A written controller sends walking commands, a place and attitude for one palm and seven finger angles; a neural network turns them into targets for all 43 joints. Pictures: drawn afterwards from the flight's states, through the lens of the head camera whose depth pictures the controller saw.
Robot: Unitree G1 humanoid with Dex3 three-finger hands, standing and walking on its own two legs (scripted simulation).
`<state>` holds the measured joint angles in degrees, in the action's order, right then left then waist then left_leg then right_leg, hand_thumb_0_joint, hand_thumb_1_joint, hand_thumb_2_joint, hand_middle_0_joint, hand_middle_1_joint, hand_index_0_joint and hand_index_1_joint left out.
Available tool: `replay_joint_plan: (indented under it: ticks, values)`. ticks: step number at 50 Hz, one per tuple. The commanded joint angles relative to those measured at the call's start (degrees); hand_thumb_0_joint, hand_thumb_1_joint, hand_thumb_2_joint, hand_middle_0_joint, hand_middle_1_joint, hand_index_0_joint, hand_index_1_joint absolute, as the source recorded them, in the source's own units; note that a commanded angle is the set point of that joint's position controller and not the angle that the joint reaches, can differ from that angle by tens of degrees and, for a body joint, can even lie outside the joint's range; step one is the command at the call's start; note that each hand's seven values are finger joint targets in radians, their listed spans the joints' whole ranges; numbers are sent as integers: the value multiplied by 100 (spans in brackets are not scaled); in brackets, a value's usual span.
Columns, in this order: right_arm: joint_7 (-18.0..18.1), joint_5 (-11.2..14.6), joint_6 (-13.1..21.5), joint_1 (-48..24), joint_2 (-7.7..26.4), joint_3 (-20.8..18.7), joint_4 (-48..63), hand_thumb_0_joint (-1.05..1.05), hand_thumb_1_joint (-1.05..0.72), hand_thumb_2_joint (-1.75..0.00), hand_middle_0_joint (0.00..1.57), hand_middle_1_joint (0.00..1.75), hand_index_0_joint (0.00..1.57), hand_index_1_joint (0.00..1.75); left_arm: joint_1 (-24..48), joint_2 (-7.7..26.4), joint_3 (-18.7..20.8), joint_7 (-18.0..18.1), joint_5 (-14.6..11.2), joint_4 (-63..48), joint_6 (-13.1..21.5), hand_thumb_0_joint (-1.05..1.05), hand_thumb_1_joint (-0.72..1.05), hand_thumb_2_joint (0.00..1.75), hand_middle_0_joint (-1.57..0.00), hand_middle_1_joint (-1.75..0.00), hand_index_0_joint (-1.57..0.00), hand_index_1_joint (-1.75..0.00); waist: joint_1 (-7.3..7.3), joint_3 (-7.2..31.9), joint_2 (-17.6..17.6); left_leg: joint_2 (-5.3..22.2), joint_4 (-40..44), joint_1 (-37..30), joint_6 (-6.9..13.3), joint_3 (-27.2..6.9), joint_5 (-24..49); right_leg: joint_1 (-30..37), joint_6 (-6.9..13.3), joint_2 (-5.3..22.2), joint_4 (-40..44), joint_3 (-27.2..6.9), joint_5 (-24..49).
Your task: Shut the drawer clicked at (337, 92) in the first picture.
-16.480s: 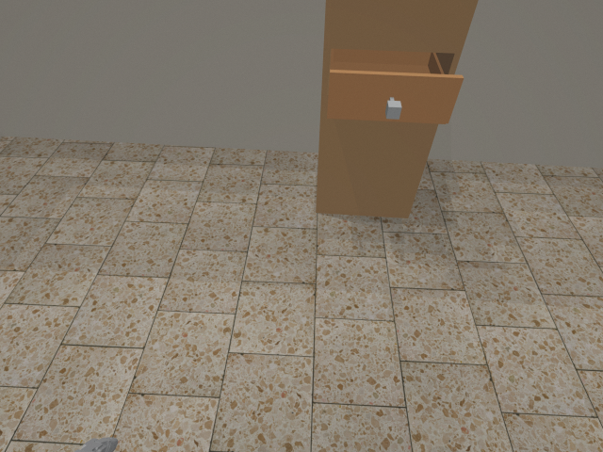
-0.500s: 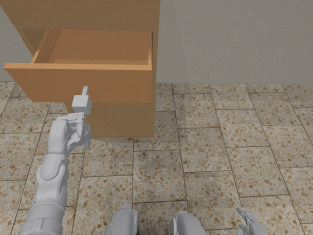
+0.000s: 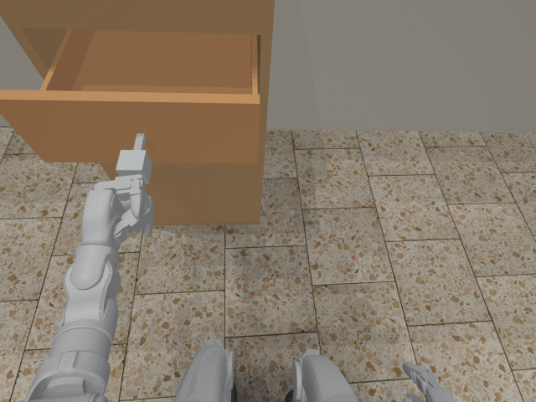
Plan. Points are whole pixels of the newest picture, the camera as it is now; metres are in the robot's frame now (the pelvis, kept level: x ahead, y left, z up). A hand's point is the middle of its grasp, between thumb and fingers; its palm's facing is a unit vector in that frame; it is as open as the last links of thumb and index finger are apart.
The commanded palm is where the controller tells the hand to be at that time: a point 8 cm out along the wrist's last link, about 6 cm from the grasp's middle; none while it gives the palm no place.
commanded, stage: bring the fist close to the handle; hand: left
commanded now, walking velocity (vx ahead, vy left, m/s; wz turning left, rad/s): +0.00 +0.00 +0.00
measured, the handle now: (137, 156) +0.48 +0.22 +0.03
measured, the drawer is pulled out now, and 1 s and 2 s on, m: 0.16 0.09 0.00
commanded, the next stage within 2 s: push the drawer shut in 0.06 s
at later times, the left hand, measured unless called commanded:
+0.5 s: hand (154, 199) +0.41 +0.18 +0.02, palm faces +0.04 -1.00 -0.05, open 3.1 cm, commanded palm +0.40 +0.23 +0.03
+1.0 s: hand (158, 165) +0.47 +0.19 +0.02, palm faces +0.03 -1.00 -0.04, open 3.4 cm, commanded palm +0.46 +0.23 +0.03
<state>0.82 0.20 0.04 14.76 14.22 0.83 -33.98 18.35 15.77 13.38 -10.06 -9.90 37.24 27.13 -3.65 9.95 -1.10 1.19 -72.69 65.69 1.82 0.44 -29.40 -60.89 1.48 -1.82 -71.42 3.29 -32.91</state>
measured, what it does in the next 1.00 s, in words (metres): stands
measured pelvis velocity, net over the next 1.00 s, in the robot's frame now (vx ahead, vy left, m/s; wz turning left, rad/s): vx -0.01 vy -0.01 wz -0.01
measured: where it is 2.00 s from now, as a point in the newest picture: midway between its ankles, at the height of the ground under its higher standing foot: outside the picture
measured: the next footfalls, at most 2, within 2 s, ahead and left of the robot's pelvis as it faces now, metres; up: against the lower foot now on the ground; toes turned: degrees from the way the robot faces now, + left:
none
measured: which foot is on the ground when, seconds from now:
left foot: down 0.00-1.00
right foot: down 0.00-1.00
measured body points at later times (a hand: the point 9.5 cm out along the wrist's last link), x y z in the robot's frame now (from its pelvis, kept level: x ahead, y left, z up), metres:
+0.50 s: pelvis +0.00 -0.01 -0.01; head +0.12 +0.01 +0.43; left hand +0.40 +0.24 +0.02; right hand +0.11 -0.27 -0.12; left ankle +0.04 +0.10 -0.62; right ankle +0.01 -0.11 -0.62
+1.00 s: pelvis -0.01 -0.01 -0.01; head +0.13 +0.01 +0.41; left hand +0.46 +0.24 +0.03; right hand +0.03 -0.28 -0.13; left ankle +0.04 +0.10 -0.62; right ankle +0.01 -0.11 -0.62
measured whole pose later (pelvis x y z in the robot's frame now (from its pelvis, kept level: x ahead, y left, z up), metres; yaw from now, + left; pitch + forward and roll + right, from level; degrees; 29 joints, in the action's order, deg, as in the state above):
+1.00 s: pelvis -0.01 -0.01 -0.01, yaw -1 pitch +25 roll -3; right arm 1.0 -0.7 -1.6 18.0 15.3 1.4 -37.5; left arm 42.1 25.0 21.0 -12.6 -6.7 62.1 28.9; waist -8.2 9.1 -2.0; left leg 2.3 -76.0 72.3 1.0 -1.1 -29.2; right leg -67.1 2.4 -3.0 -74.0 4.7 -32.4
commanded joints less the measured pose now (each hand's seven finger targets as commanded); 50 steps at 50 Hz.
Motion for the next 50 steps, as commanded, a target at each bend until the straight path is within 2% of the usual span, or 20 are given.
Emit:
replay_joint_plan:
  ticks: [1, 5, 8, 11, 12, 14, 17, 18, 20, 21, 24, 27, 29, 33, 38, 39, 41, 44, 48, 50]
  values:
    - [61, 4, 221, 303, 929, -383, 591, 0, -90, -90, 20, 30, 20, 30, 1656, 783, 120, -99, -120, -1159, 431, 0, 90, 90, -140, -160, -140, -160, -87, 2219, -358, -11, 892, -2241, -65, -407, 1447, 494, 32, -63, 981, -141, 1418]
    - [51, 12, 186, 291, 927, -382, 607, 0, -90, -90, 20, 30, 20, 30, 1450, 969, 334, -92, -150, -1082, 379, 0, 90, 90, -140, -160, -140, -160, 3, 2263, -182, -29, 878, -2046, -47, -333, 1516, 794, 13, -48, 1007, -205, 1608]
    - [41, 19, 168, 283, 894, -372, 636, 0, -90, -90, 20, 30, 20, 30, 1492, 939, 292, -91, -135, -1157, 383, 0, 90, 90, -140, -160, -140, -160, 5, 2220, -282, -35, 868, -2028, -56, -312, 1567, 821, 13, -51, 983, -211, 1694]
    - [77, 3, 178, 334, 913, -358, 526, 0, -90, -90, 20, 30, 20, 30, 2201, 1021, 293, -20, -93, -978, 416, 0, 90, 90, -140, -160, -140, -160, -183, 1998, -199, -34, 775, -1871, -22, -349, 1352, 599, -5, -64, 989, -226, 1506]
    - [88, 3, 176, 328, 928, -363, 508, 0, -90, -90, 20, 30, 20, 30, 2318, 1175, 408, 0, -57, -960, 450, 0, 90, 90, -140, -160, -140, -160, -139, 2117, -279, -29, 773, -1929, -39, -351, 1356, 580, -1, -57, 975, -243, 1483]
    - [84, -9, 195, 349, 908, -363, 478, 0, -90, -90, 20, 30, 20, 30, 2463, 1037, 279, -5, -41, -961, 495, 0, 90, 90, -140, -160, -140, -160, -158, 2317, -454, -26, 762, -2164, -56, -369, 1517, 521, 9, -50, 947, -225, 1562]
    - [96, -15, 191, 402, 926, -359, 416, 0, -90, -90, 20, 30, 20, 30, 2685, 1186, 377, -32, -43, -816, 497, 0, 90, 90, -140, -160, -140, -160, -192, 2456, -378, -22, 678, -2102, -37, -366, 1611, 582, -10, -53, 920, -260, 1689]
    - [96, -14, 190, 412, 914, -351, 386, 0, -90, -90, 20, 30, 20, 30, 2850, 1150, 300, -41, -25, -771, 501, 0, 90, 90, -140, -160, -140, -160, -227, 2423, -488, -24, 686, -2146, -50, -374, 1614, 545, -3, -48, 930, -260, 1683]
    - [101, -10, 191, 428, 915, -347, 341, 0, -90, -90, 20, 30, 20, 30, 3019, 1132, 282, -41, -19, -576, 482, 0, 90, 90, -140, -160, -140, -160, -254, 2363, -435, -26, 686, -2078, -46, -384, 1464, 514, -7, -52, 973, -262, 1539]
    - [118, -17, 195, 471, 931, -344, 311, 0, -90, -90, 20, 30, 20, 30, 3258, 1192, 297, -43, -19, -521, 498, 0, 90, 90, -140, -160, -140, -160, -345, 2327, -307, -21, 654, -2032, -16, -412, 1425, 457, -11, -65, 968, -259, 1497]
    - [131, -26, 210, 486, 920, -336, 224, 0, -90, -90, 20, 30, 20, 30, 3604, 1233, 327, -58, -9, -329, 537, 0, 90, 90, -140, -160, -140, -160, -346, 2404, -445, -34, 627, -2036, -18, -393, 1325, 431, -19, -51, 1011, -296, 1396]
    - [143, -38, 207, 550, 940, -317, 184, 0, -90, -90, 20, 30, 20, 30, 3924, 1516, 484, -103, 24, -149, 589, 0, 90, 90, -140, -160, -140, -160, -344, 2573, -454, -36, 567, -1934, -1, -389, 1340, 513, -12, -59, 968, -339, 1417]
    - [130, -40, 199, 566, 923, -306, 162, 0, -90, -90, 20, 30, 20, 30, 4064, 1417, 409, -123, 22, 25, 600, 0, 90, 90, -140, -160, -140, -160, -371, 2504, -565, -34, 600, -2001, -13, -412, 1321, 423, -2, -68, 987, -311, 1358]
    - [138, -54, 144, 652, 972, -295, 104, 0, -90, -90, 20, 30, 20, 30, 4274, 1719, 640, -114, 89, 577, 633, 0, 90, 90, -140, -160, -140, -160, -437, 2345, -272, -30, 520, -1610, 24, -372, 1077, 440, -28, -77, 1026, -364, 1168]
    - [114, -79, 73, 754, 999, -276, 95, 0, -90, -90, 20, 30, 20, 30, 4612, 2057, 850, -151, 135, 771, 714, 0, 90, 90, -140, -160, -140, -160, -422, 2556, -523, -23, 487, -1556, 30, -372, 1111, 502, -10, -90, 980, -405, 1156]
    - [105, -69, 59, 765, 984, -281, 119, 0, -90, -90, 20, 30, 20, 30, 4597, 1940, 778, -167, 125, 890, 682, 0, 90, 90, -140, -160, -140, -160, -474, 2488, -450, -32, 464, -1472, 47, -340, 1058, 514, -28, -96, 1023, -437, 1139]
    - [112, -84, 40, 834, 1013, -269, 86, 0, -90, -90, 20, 30, 20, 30, 4849, 2116, 848, -186, 136, 975, 681, 0, 90, 90, -140, -160, -140, -160, -535, 2455, -480, -17, 441, -1431, 63, -375, 1067, 441, -21, -107, 986, -424, 1134]
    - [93, -97, 2, 913, 1042, -275, 68, 0, -90, -90, 20, 30, 20, 30, 4864, 2334, 1049, -195, 145, 1004, 660, 0, 90, 90, -140, -160, -140, -160, -473, 2713, -600, 4, 437, -1556, 46, -385, 1271, 510, -15, -111, 933, -392, 1297]
    - [62, -103, -48, 992, 1064, -283, 22, 0, -90, -90, 20, 30, 20, 30, 5114, 2218, 941, -205, 160, 1144, 628, 0, 90, 90, -140, -160, -140, -160, -586, 2634, -754, 25, 449, -1762, 40, -444, 1344, 188, -14, -132, 926, -313, 1276]
    - [78, -114, -67, 1047, 1112, -268, 9, 0, -90, -90, 20, 30, 20, 30, 5187, 2570, 1187, -174, 190, 1276, 601, 0, 90, 90, -140, -160, -140, -160, -598, 2519, -513, 36, 425, -1465, 65, -432, 1198, 313, -28, -138, 949, -353, 1177]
